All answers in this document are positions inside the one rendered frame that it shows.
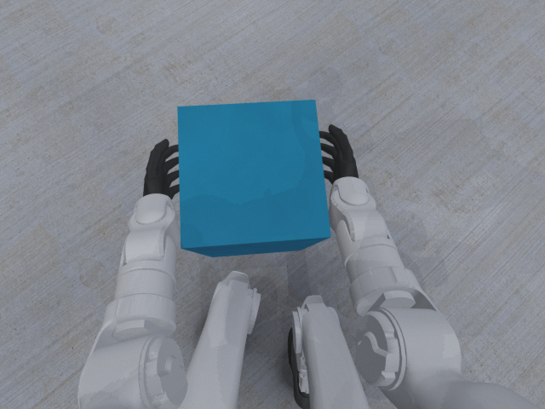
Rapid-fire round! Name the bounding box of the robot left forearm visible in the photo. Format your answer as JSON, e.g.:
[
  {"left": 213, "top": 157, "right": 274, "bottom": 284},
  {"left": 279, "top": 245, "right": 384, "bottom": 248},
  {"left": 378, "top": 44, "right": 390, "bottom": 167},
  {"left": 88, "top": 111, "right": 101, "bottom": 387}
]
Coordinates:
[{"left": 78, "top": 193, "right": 181, "bottom": 409}]

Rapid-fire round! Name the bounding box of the left robot upper arm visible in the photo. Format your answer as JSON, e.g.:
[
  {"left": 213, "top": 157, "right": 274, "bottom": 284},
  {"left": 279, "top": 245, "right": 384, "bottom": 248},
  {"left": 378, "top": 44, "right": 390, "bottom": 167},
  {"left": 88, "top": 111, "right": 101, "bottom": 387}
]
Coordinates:
[{"left": 79, "top": 333, "right": 188, "bottom": 409}]

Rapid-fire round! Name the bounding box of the robot right hand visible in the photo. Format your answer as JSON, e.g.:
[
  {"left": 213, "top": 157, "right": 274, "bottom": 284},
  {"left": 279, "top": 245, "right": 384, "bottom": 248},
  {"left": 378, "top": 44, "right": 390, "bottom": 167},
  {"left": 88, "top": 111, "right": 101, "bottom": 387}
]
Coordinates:
[{"left": 319, "top": 124, "right": 359, "bottom": 185}]

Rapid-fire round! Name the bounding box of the robot right forearm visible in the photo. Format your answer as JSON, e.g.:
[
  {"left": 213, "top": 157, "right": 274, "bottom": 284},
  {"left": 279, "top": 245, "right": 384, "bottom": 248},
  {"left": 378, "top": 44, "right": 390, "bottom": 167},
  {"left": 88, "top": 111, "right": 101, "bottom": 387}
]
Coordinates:
[{"left": 329, "top": 176, "right": 462, "bottom": 364}]

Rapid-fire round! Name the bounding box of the carton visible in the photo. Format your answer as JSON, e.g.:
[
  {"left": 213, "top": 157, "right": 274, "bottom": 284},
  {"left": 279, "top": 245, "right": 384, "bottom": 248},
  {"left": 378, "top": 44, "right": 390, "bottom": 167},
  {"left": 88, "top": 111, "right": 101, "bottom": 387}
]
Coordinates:
[{"left": 177, "top": 100, "right": 331, "bottom": 257}]

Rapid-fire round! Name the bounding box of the robot left hand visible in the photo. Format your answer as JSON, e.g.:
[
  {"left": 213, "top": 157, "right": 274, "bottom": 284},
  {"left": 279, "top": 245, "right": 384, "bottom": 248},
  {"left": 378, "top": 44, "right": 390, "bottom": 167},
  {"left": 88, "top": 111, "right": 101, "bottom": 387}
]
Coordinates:
[{"left": 143, "top": 139, "right": 180, "bottom": 200}]

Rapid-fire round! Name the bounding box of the right robot upper arm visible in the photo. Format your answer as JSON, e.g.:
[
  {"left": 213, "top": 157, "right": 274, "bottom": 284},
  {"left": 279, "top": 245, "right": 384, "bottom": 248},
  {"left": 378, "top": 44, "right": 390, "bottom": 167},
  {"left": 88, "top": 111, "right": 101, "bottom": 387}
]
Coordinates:
[{"left": 355, "top": 308, "right": 542, "bottom": 409}]

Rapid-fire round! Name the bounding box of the left robot shin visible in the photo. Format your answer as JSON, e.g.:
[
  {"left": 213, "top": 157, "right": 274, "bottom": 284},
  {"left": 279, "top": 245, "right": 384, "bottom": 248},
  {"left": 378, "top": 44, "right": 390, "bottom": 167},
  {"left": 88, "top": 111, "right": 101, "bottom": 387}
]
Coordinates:
[{"left": 209, "top": 271, "right": 250, "bottom": 308}]

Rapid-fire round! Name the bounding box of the right robot thigh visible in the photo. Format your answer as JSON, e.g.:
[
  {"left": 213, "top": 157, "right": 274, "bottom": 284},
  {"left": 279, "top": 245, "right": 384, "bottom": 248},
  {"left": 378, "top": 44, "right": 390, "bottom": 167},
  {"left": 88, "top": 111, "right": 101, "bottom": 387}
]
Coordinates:
[{"left": 291, "top": 302, "right": 370, "bottom": 409}]

